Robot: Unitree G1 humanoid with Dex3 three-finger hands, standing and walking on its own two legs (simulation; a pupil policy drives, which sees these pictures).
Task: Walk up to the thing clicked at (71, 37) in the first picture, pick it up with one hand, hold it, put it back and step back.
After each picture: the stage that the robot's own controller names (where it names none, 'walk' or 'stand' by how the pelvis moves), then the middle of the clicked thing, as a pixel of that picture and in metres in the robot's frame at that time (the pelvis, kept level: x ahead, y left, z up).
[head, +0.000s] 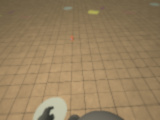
stand; (72, 38) +1.78 +0.55 -0.72
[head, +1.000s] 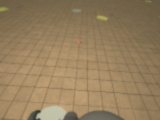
walk; (79, 42) +1.69 +0.27 -0.70
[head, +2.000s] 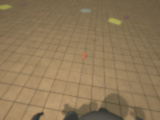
walk; (83, 56) +1.15 +0.13 -0.72
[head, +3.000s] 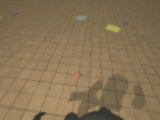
walk; (77, 76) +0.71 +0.19 -0.71
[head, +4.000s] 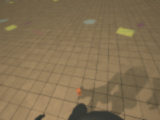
walk; (78, 91) +0.47 +0.24 -0.70
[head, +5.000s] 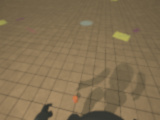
stand; (75, 99) +0.37 +0.19 -0.72
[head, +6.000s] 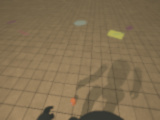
stand; (73, 101) +0.34 +0.21 -0.72
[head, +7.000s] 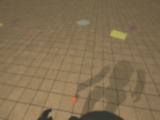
stand; (73, 100) +0.35 +0.21 -0.73
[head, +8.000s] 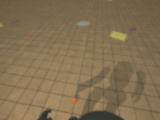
stand; (73, 101) +0.35 +0.21 -0.73
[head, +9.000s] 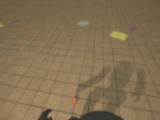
go down; (74, 101) +0.35 +0.21 -0.73
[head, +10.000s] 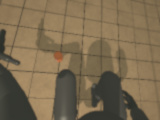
go down; (58, 57) +0.44 +0.24 -0.31
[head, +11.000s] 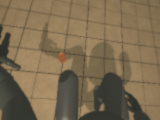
approach; (62, 58) +0.44 +0.24 -0.30
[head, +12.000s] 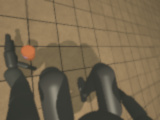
close in; (28, 53) +0.42 +0.28 -0.22
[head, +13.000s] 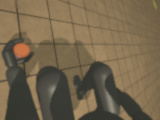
close; (22, 52) +0.41 +0.28 -0.22
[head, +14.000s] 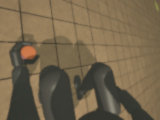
lift; (28, 54) +0.40 +0.27 -0.23
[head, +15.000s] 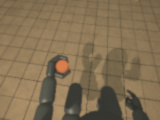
lift; (63, 68) +0.34 +0.19 +0.00
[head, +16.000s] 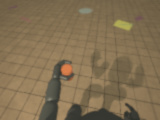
hold; (67, 73) +0.33 +0.18 +0.01
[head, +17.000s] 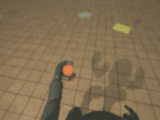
hold; (69, 73) +0.33 +0.17 +0.01
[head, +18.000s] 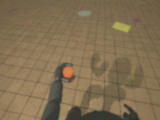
crouch; (69, 75) +0.32 +0.17 -0.01
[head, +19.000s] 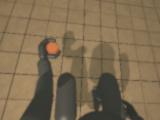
crouch; (54, 50) +0.46 +0.23 -0.09
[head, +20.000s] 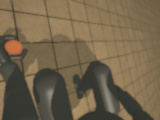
lower; (15, 50) +0.43 +0.30 -0.23
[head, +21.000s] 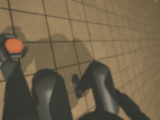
lower; (15, 48) +0.44 +0.29 -0.23
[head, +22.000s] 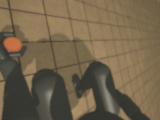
lower; (14, 47) +0.44 +0.30 -0.23
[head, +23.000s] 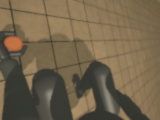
lower; (15, 46) +0.44 +0.30 -0.23
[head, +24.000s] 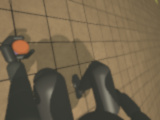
draw back; (21, 49) +0.43 +0.27 -0.23
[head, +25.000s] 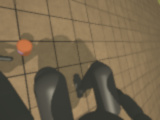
rise; (24, 48) +0.43 +0.27 -0.23
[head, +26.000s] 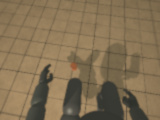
walk; (73, 66) +0.44 +0.19 -0.44
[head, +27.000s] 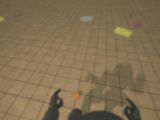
stand; (76, 96) +0.38 +0.16 -0.66
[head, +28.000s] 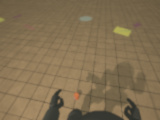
stand; (76, 96) +0.38 +0.17 -0.67
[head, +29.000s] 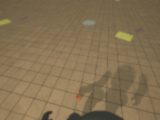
stand; (78, 97) +0.40 +0.15 -0.71
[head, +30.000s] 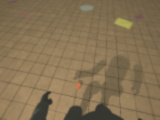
walk; (78, 86) +0.44 +0.13 -0.70
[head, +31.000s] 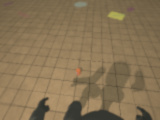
walk; (78, 71) +0.65 +0.19 -0.69
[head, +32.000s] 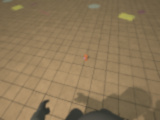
stand; (85, 57) +1.01 +0.15 -0.69
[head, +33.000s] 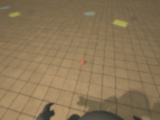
stand; (82, 62) +1.00 +0.18 -0.72
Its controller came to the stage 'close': yes
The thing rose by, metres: 0.73
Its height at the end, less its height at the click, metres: +0.00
